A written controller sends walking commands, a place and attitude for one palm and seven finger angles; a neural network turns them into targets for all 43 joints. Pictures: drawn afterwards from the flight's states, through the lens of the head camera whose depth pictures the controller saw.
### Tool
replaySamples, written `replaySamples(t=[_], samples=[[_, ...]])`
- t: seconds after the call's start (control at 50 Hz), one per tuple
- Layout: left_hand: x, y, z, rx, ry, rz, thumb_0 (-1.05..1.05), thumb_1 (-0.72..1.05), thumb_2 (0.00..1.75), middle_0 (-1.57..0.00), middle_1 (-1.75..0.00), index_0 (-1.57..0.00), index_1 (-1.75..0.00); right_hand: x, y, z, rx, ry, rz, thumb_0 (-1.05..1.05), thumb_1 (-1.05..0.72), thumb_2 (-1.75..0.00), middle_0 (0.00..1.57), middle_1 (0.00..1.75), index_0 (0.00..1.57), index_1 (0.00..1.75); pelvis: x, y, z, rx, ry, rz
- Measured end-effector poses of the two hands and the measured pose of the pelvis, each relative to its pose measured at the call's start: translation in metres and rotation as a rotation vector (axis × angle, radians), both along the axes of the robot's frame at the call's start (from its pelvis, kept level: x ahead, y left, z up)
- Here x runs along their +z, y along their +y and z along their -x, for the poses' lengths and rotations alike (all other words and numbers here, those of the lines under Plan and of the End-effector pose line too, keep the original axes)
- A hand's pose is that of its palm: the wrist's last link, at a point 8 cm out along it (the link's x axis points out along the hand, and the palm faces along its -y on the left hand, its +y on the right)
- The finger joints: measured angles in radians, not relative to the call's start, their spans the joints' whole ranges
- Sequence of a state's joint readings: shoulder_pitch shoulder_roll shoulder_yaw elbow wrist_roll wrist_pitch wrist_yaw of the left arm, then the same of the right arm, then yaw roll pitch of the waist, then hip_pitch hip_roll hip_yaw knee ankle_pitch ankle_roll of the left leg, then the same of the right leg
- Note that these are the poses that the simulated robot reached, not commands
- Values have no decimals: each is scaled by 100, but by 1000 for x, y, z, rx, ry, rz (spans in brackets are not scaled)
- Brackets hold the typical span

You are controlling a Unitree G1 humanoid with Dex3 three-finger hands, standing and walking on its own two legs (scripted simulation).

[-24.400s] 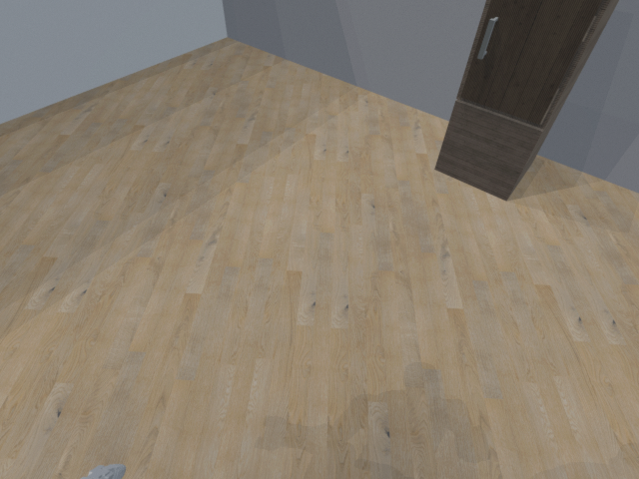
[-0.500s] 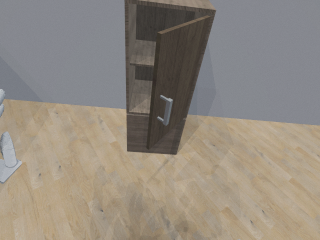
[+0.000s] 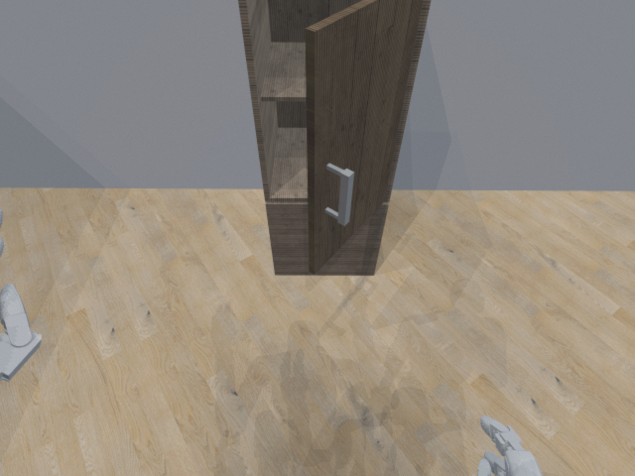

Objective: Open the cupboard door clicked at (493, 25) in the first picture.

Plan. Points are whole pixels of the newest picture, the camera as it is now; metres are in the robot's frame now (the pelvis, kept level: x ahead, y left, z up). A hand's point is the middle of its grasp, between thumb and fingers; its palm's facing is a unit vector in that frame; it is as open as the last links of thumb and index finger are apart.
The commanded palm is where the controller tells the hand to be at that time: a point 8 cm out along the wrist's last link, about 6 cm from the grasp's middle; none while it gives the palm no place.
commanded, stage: stop stepping back and stand still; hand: left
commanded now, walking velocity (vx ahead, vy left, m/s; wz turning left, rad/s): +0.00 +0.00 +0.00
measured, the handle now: (338, 194) +0.65 -0.01 -0.07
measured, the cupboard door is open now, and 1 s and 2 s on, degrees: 52 52 52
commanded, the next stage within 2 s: let the arm hang, fingers relaxed in 0.36 s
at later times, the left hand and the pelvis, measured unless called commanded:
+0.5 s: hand (61, 353) +0.20 +0.25 +0.13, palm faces +0.32 -0.79 -0.53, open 7.4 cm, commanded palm none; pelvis +0.00 -0.01 +0.01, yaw +0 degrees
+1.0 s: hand out of the picture -0.08 +0.18 -0.16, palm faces +0.04 -0.97 -0.22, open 7.2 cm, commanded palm none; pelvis -0.03 +0.00 +0.01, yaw +1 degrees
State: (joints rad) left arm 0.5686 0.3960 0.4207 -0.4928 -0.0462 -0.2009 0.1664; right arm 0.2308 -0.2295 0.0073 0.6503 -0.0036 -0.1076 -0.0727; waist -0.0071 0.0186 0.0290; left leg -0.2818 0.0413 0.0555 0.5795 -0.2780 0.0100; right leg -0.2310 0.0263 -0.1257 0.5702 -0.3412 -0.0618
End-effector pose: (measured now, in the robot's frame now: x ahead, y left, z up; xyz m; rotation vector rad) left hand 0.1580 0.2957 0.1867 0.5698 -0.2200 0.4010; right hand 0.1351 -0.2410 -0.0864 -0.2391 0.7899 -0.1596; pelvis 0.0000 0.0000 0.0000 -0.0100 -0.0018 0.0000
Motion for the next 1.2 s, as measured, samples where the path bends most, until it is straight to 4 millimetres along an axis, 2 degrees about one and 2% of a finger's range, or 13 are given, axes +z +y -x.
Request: replaySamples(t=[0.08,0.22,0.46,0.5,0.54,0.58,0.66,0.7,0.74,0.86,0.98,1.08,1.2], samples=[[-3,1,-12,8,15,10,1,89,90,-21,-30,-21,-30,6,-5,-9,-16,-4,11,2,-90,-90,20,30,20,30,4,-1,-7,-8,2,-20],[2,-17,-24,-57,61,-12,1,89,90,-21,-30,-21,-30,14,-4,-27,-19,-65,-32,2,-90,-90,20,30,20,30,8,-7,-10,-18,20,-11],[-2,-11,-5,-3,102,22,1,89,90,-22,-30,-21,-30,17,-4,-24,-16,-64,-36,1,-90,-90,20,30,20,30,12,-9,-4,-16,11,-10],[-27,-6,-7,-10,186,27,1,89,90,-21,-30,-21,-30,9,-6,-22,36,-48,-49,1,-90,-90,20,30,20,30,9,-7,1,1,20,-9],[-79,1,-10,16,382,107,0,90,90,-21,-30,-20,-30,-5,-10,-17,72,11,-51,1,-90,-90,20,30,20,30,6,-3,7,12,24,-10],[-141,0,-1,59,613,217,0,90,90,-20,-30,-20,-30,-17,-14,-6,74,73,-49,1,-90,-90,20,30,20,30,4,-2,11,17,20,-12],[-249,-31,49,96,1037,416,1,91,90,-20,-29,-19,-30,-29,-18,30,29,196,-41,1,-90,-90,20,30,20,30,2,-3,18,17,-4,-21],[-286,-56,82,92,1207,504,1,91,90,-20,-29,-19,-30,-31,-17,56,2,272,-36,1,-90,-90,20,30,20,30,3,-4,20,13,-18,-23],[-310,-80,116,94,1338,585,1,92,90,-20,-29,-20,-30,-33,-14,84,-21,357,-33,1,-90,-90,20,30,20,30,5,-5,23,11,-27,-20],[-321,-71,186,237,1490,648,-1,101,90,-21,-30,-21,-30,-40,1,162,-60,614,-55,1,-90,-90,20,30,20,30,11,-8,29,20,-29,-4],[-314,-63,234,328,1609,649,0,95,90,-21,-29,-20,-30,-47,23,211,-100,740,-116,1,-90,-90,20,30,20,30,13,-4,32,16,-29,-2],[-310,-64,246,350,1638,650,0,93,90,-20,-29,-20,-30,-51,41,226,-117,766,-160,1,-90,-90,20,30,20,30,13,0,32,10,-28,-4],[-314,-72,232,316,1601,667,0,92,90,-20,-29,-20,-30,-54,55,222,-120,741,-187,1,-90,-90,20,30,20,30,13,4,31,7,-27,-8]])
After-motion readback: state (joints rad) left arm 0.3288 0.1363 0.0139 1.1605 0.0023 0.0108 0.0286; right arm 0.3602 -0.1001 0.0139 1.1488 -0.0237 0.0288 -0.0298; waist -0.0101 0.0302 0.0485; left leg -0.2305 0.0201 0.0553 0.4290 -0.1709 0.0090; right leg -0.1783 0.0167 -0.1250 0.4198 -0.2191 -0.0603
